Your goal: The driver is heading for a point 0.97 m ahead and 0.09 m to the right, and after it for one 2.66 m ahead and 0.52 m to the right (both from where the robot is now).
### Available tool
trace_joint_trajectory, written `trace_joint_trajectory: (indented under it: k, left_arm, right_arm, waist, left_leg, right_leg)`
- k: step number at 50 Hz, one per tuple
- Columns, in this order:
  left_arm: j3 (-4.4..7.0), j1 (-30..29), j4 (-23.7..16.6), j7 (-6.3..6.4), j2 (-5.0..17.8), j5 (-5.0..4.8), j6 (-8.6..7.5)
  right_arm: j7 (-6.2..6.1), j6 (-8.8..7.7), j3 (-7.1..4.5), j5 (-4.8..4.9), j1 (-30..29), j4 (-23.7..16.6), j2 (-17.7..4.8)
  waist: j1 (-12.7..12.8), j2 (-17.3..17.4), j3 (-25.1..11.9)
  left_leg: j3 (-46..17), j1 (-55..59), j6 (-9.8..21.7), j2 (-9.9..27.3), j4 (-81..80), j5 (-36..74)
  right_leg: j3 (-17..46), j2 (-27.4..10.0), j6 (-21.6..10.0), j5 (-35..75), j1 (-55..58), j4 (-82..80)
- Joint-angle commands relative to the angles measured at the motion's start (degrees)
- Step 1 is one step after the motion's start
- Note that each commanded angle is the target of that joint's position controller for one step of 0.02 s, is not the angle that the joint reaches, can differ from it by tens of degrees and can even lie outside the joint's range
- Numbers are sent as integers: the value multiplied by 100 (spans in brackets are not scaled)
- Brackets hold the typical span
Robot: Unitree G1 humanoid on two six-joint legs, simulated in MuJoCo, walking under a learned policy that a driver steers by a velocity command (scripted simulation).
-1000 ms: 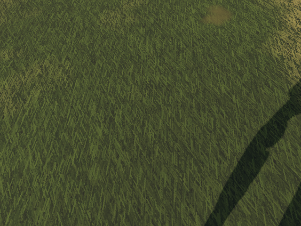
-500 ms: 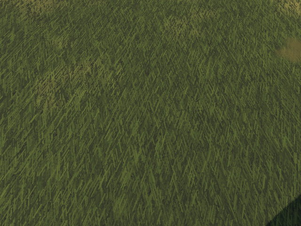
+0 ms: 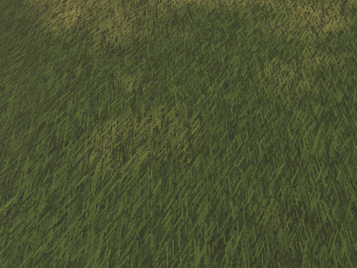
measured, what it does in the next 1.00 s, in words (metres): walks ahead: left foot, then right foot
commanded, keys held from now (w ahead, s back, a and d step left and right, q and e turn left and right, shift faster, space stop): w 1.00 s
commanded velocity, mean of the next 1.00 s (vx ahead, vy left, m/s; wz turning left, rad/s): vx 0.50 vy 0.00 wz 0.03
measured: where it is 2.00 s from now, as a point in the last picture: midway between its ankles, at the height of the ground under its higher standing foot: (196, 155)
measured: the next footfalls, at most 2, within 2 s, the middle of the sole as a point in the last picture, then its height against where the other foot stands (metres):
left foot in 0.28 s outside the picture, level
right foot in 0.84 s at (214, 238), level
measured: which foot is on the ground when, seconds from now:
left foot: up 0.00-0.26, down 0.28-0.86, up 0.88-1.00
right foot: down 0.00-0.28, up 0.30-0.82, down 0.84-1.00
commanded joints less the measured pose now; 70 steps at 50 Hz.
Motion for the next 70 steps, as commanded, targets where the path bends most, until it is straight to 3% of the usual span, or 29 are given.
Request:
trace_joint_trajectory:
  k: [1, 5, 9, 11, 13, 14, 15, 16, 17, 18, 20, 23, 29, 36, 39, 41, 42, 43, 44, 45, 46, 48, 51, 57, 63, 66, 68, 69, 70]
  left_arm:
    - [146, 136, -139, -8, 668, -50, -126]
    - [144, 435, 89, -26, 693, -56, -98]
    - [168, 719, 297, 2, 838, -26, -58]
    - [178, 689, 367, 33, 895, -8, -19]
    - [174, 597, 424, 56, 932, -28, 30]
    - [129, 603, 389, 63, 819, -40, 34]
    - [6, 691, 98, 46, 403, -115, 19]
    - [40, 1072, 116, 54, 381, -100, 52]
    - [156, 552, 137, 81, 813, 33, 108]
    - [133, 258, 53, 28, 688, 18, 77]
    - [104, 211, 124, -23, 521, 61, 143]
    - [83, 218, 191, -112, 376, 125, 278]
    - [51, -1122, -197, -140, 315, 102, 303]
    - [-35, -2213, -554, -114, 282, 70, 234]
    - [4, -1969, -527, -71, 367, 68, 170]
    - [115, -649, -85, 27, 530, 97, 92]
    - [225, 398, 219, 97, 824, 210, 37]
    - [417, 1038, 293, 136, 1521, 320, 41]
    - [388, 730, 300, 66, 1342, 80, 117]
    - [326, 44, 227, 49, 1086, -33, 138]
    - [228, -360, 168, 22, 683, -31, 111]
    - [123, -567, 285, 38, 339, -27, 38]
    - [137, -193, 524, 35, 419, -33, -97]
    - [116, 376, 817, 35, 440, -52, -114]
    - [121, 900, 1035, 118, 556, 1, -51]
    - [174, 678, 1002, 168, 694, 52, -10]
    - [184, 464, 955, 141, 693, 14, -9]
    - [125, 405, 757, 115, 470, -53, -33]
    - [1, 1087, 594, 123, -214, -267, -6]
  right_arm:
    - [53, -23, -12, -30, -163, -360, -245]
    - [99, -66, 141, 26, -1102, -598, -17]
    - [61, -90, 147, 62, -1502, -691, -121]
    - [20, -111, 117, 46, -1427, -676, -201]
    - [-51, -181, 31, -14, -494, -349, -312]
    - [-113, -243, -69, -95, 416, -50, -548]
    - [-192, -266, -203, -213, 1266, 33, -1085]
    - [-189, -186, -291, -36, 1288, 104, -1331]
    - [-173, -147, -214, 139, 825, 93, -928]
    - [-152, -170, -127, 157, 366, 38, -607]
    - [-140, -246, -40, 154, 67, 91, -294]
    - [-146, -374, -51, 186, 279, 300, -303]
    - [-145, -373, -63, 213, 873, 697, -325]
    - [-214, -347, -58, 135, 1472, 1118, -392]
    - [-269, -328, -79, 105, 1315, 1204, -489]
    - [-271, -296, -94, 112, 1126, 1233, -561]
    - [-266, -306, -50, 153, 1098, 1152, -460]
    - [-203, -319, 75, 365, 1645, 974, 110]
    - [-210, -316, -53, 205, 1565, 1069, -282]
    - [-204, -301, -108, 150, 1109, 947, -366]
    - [-171, -328, -78, 140, 805, 882, -274]
    - [-129, -222, -58, 53, 767, 903, -78]
    - [-37, -81, -39, 15, 698, 913, 84]
    - [6, -63, 6, 71, -778, 453, 123]
    - [-29, -128, 49, 99, -1719, 104, 84]
    - [-67, -228, -6, 122, -1458, 81, -90]
    - [-168, -352, -137, 66, -95, 487, -340]
    - [-262, -417, -263, -84, 905, 628, -786]
    - [-265, -361, -415, -139, 1109, 597, -1394]
  waist:
    - [-93, -812, 74]
    - [130, -814, 177]
    - [208, -810, 228]
    - [107, -796, 221]
    - [-350, -638, -241]
    - [-688, -421, -811]
    - [-896, 481, -1628]
    - [-677, 1210, -1890]
    - [-550, 313, -992]
    - [-377, 168, -385]
    - [-73, 164, -20]
    - [76, 108, -47]
    - [-152, -20, 319]
    - [-429, 29, 477]
    - [-195, 82, 359]
    - [395, 6, -341]
    - [768, -200, -966]
    - [651, -1441, -1807]
    - [531, -1197, -1835]
    - [227, -828, -826]
    - [123, -513, -293]
    - [-194, -650, 118]
    - [-296, -628, 74]
    - [-27, -610, 402]
    - [245, -657, 422]
    - [5, -731, 299]
    - [-592, -481, -395]
    - [-926, 37, -1199]
    - [-620, 1358, -1946]
  left_leg:
    - [193, -819, -136, 345, -413, 505]
    - [598, -499, -205, 401, -1822, 1238]
    - [738, -106, -41, 284, -2539, 1217]
    - [768, 170, 121, 184, -2780, 891]
    - [889, 1430, 342, -118, -3341, 794]
    - [559, 2743, 542, 156, -3401, 740]
    - [-1432, 4278, 971, 1782, -3626, 1]
    - [-3482, 4674, 1488, 2581, -4368, -30]
    - [-2845, 4012, 1303, 2216, -4435, -384]
    - [-2106, 3242, 1175, 1955, -4621, -51]
    - [-1177, 2375, 869, 1436, -4969, 776]
    - [-649, 2135, 893, 1225, -5222, 1565]
    - [-145, 2487, 899, 1051, -5482, 2019]
    - [67, 3364, 844, 1234, -5169, 3057]
    - [174, 3652, 730, 1338, -4588, 4417]
    - [418, 3462, 546, 1114, -3054, 5477]
    - [558, 2482, 443, 889, -1692, 4295]
    - [941, 464, 144, -48, 631, 1182]
    - [161, -279, 224, -384, 1433, -1258]
    - [-6, -618, 273, 20, 1519, -808]
    - [43, -556, 276, 246, 1196, -391]
    - [124, -69, 193, 537, 544, -59]
    - [301, 19, 40, 590, 260, 250]
    - [615, -714, -207, 699, -1374, 1419]
    - [679, -557, -212, 421, -2536, 1528]
    - [607, 89, -62, 264, -2939, 917]
    - [652, 1980, 162, 101, -3541, 927]
    - [-442, 3482, 436, 1202, -3629, 397]
    - [-2841, 4960, 1089, 2796, -4127, 50]
  right_leg:
    - [1207, -1436, -792, 1479, 441, -1147]
    - [697, -1207, -667, 1921, 411, -1165]
    - [703, -1462, -604, 2290, 742, -938]
    - [708, -1590, -551, 2813, 973, -635]
    - [441, -1398, -392, 3959, 982, 584]
    - [246, -1151, -275, 3441, 375, 1707]
    - [-92, -666, -80, 1145, -1064, 3623]
    - [154, 110, -33, -2055, -2380, 4877]
    - [580, -304, -105, -1647, -2824, 5096]
    - [570, -504, -116, -1141, -2790, 4870]
    - [483, -764, -19, -725, -2287, 4348]
    - [350, -807, 149, -399, -2093, 4160]
    - [154, -941, 376, 693, -2946, 2983]
    - [-95, -650, 128, 927, -2781, 1596]
    - [-201, -398, -148, 331, -2152, 1238]
    - [-357, -35, -399, 290, -492, 767]
    - [252, -607, -640, 221, 1070, 727]
    - [2946, -2387, -1355, -424, 2804, 421]
    - [4261, -2648, -1517, -327, 2620, -318]
    - [3295, -2430, -1355, -631, 1750, -395]
    - [2643, -2194, -1213, -415, 965, -653]
    - [1708, -1665, -837, 166, 61, -998]
    - [1184, -1492, -870, 966, -91, -1189]
    - [622, -1219, -774, 1514, 304, -1397]
    - [925, -1387, -826, 2350, 1058, -904]
    - [1114, -1494, -714, 2980, 1215, -378]
    - [880, -1113, -505, 3446, 787, 1137]
    - [631, -747, -384, 2046, -205, 2702]
    - [84, 197, -148, -1718, -2183, 4561]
